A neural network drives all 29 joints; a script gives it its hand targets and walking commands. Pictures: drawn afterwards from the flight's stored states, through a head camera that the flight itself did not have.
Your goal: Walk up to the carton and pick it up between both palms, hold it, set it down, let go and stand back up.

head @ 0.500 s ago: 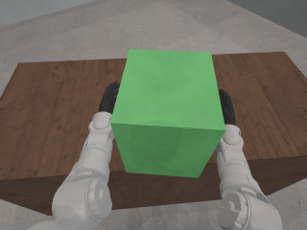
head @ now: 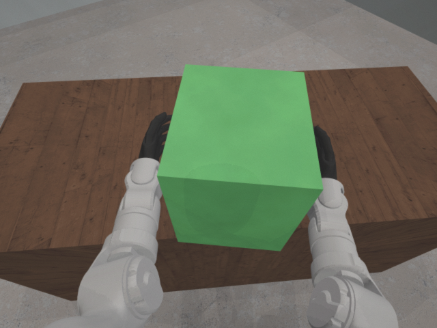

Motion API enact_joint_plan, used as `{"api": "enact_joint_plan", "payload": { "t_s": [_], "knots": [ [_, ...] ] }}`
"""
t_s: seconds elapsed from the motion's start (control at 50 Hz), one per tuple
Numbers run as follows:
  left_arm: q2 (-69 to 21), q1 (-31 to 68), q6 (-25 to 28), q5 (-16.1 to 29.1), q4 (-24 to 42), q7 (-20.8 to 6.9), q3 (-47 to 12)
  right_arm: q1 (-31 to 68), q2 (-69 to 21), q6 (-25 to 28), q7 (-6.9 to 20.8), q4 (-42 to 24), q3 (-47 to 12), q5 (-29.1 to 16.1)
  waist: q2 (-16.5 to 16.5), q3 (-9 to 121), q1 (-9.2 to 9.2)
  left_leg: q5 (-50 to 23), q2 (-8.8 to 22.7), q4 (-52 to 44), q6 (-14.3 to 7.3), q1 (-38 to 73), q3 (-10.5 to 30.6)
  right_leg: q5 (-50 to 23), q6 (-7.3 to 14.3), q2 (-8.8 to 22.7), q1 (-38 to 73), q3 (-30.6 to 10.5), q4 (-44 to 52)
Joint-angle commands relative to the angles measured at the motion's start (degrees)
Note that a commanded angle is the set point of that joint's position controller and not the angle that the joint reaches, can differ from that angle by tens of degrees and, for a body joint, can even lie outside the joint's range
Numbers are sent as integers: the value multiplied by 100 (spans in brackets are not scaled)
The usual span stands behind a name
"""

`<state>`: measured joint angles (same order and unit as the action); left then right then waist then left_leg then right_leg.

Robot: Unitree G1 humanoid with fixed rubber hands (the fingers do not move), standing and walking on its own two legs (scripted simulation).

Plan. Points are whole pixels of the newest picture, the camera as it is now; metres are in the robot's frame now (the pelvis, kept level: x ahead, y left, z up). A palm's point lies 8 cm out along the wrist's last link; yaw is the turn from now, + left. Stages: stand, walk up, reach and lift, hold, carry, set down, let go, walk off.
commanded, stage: set down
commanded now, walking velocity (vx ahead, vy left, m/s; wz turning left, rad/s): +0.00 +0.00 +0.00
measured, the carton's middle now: (235, 163) +0.43 -0.01 +0.01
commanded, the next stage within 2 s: none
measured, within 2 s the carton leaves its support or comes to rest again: neither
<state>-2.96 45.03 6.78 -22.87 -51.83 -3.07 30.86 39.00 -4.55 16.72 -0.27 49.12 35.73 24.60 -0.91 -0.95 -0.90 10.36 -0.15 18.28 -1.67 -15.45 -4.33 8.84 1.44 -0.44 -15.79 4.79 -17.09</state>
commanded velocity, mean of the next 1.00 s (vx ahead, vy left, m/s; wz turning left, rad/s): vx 0.00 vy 0.00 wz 0.00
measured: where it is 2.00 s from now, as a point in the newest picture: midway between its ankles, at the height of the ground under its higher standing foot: outside the picture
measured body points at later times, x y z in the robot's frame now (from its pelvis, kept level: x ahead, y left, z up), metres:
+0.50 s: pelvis +0.00 +0.00 +0.00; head +0.07 +0.01 +0.44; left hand +0.43 +0.16 +0.05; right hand +0.41 -0.17 +0.05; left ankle -0.02 +0.10 -0.75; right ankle -0.01 -0.10 -0.75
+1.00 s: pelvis -0.01 +0.00 -0.03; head +0.08 +0.01 +0.41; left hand +0.45 +0.21 +0.03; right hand +0.44 -0.22 +0.03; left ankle -0.02 +0.10 -0.75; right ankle -0.01 -0.10 -0.75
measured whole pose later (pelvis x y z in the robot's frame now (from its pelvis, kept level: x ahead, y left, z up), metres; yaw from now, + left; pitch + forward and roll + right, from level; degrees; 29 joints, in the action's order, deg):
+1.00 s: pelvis -0.01 +0.00 -0.03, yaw -2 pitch +22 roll -2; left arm 16.1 59.0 21.0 14.3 -87.3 2.2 -2.3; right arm 56.6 16.2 20.2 -3.2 83.9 -4.2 -21.0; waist 1.1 13.1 -1.5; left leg 17.5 2.7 38.0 -0.7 -42.8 -2.7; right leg 12.8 2.1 -2.6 -41.2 4.6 -31.6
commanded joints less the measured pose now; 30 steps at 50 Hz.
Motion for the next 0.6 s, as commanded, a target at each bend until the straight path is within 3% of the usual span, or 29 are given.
{"api": "enact_joint_plan", "payload": {
  "t_s": [0.0, 0.28, 0.4, 0.48, 0.58],
  "knots": [
    [-2052, 2209, 34, -197, -98, -293, -1043, 2457, -2534, -79, 609, 251, -1477, 323, -37, 2381, -33, -1789, 159, -72, 129, 450, -145, -1750, -361, 107, 1573, 32, -188],
    [-1834, 2044, 54, -295, -29, -273, -882, 2182, -2378, -190, 625, 216, -1338, 362, -13, 2211, -33, -1709, 159, -47, 112, 470, -128, -1466, -369, 110, 1312, 16, -149],
    [-959, 1873, 108, -253, -49, -52, -637, 1944, -1473, -218, 467, 341, -1134, 164, -9, 2159, -59, -1791, 164, 20, 133, 476, -125, -1431, -354, 75, 1217, -31, -140],
    [152, 1967, 258, 162, -96, 319, -725, 1905, -376, -248, 169, 572, -1249, -444, 57, 2370, -79, -1838, 167, 114, 150, 275, -123, -1477, -308, 59, 1107, -176, -183],
    [1302, 2580, 719, 1316, -781, 831, -1418, 2624, 832, -108, -273, 1132, -2179, -1957, 375, 3654, -139, -2369, 227, 726, 277, -152, 22, -2034, -117, -16, 721, -419, -581]
  ]
}}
